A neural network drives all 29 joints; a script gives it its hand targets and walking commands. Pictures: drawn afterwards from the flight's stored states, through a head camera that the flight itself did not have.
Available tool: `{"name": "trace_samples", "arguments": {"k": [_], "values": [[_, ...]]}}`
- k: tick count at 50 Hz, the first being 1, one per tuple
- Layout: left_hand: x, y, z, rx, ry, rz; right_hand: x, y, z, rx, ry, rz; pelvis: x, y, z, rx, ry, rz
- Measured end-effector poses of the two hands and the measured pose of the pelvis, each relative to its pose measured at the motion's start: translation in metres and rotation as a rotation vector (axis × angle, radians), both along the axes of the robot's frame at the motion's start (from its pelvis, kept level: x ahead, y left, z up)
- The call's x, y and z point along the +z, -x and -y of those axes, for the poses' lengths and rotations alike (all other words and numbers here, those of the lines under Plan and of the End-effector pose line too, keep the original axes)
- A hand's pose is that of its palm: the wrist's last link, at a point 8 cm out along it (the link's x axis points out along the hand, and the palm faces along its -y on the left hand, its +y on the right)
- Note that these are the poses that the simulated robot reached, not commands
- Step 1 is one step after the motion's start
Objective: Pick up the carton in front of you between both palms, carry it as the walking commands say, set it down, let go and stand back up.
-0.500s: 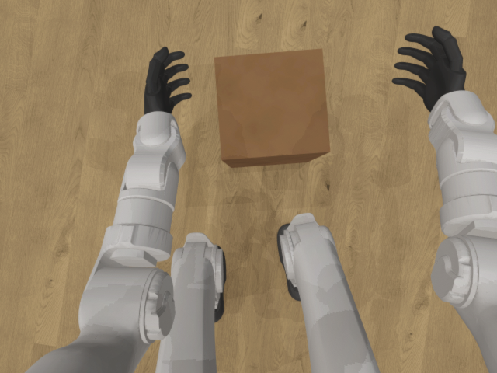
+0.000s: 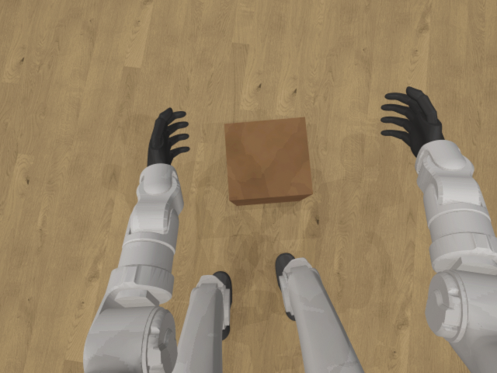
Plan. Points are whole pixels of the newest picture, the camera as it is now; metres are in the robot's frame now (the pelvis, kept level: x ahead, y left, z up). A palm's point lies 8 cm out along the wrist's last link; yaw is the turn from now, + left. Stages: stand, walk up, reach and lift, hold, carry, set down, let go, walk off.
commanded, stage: let go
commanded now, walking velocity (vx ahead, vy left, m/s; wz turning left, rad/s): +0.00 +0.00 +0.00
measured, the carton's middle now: (266, 167) +0.48 -0.07 -0.52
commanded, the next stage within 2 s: stand in 1.10 s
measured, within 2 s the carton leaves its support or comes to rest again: neither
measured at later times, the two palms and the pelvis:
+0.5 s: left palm (49, 272) +0.31 +0.21 +0.02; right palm (470, 238) +0.28 -0.24 +0.02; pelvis +0.07 +0.01 +0.11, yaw -2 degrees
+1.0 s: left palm out of the picture +0.25 +0.27 +0.06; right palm (457, 298) +0.23 -0.19 +0.06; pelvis +0.08 +0.04 +0.13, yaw -2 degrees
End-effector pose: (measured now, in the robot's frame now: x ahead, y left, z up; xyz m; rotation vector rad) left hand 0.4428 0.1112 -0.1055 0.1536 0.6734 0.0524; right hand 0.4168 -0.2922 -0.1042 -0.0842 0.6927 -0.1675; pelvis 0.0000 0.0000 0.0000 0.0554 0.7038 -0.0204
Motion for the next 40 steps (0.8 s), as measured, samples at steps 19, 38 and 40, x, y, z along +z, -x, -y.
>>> {"name": "trace_samples", "arguments": {"k": [19,38,40], "values": [[0.094,0.098,-0.069,-0.026,-0.042,-0.087,0.098,0.100,-0.029,0.053,0.035,-0.078,0.085,-0.060,0.000,-0.006,0.038,0.264],[0.163,0.189,-0.156,-0.012,-0.034,-0.100,0.163,0.179,-0.093,0.080,0.034,-0.100,0.127,-0.087,-0.038,-0.006,0.078,0.671],[0.165,0.190,-0.159,-0.013,-0.034,-0.102,0.163,0.180,-0.096,0.081,0.033,-0.102,0.127,-0.086,-0.042,-0.008,0.081,0.697]]}}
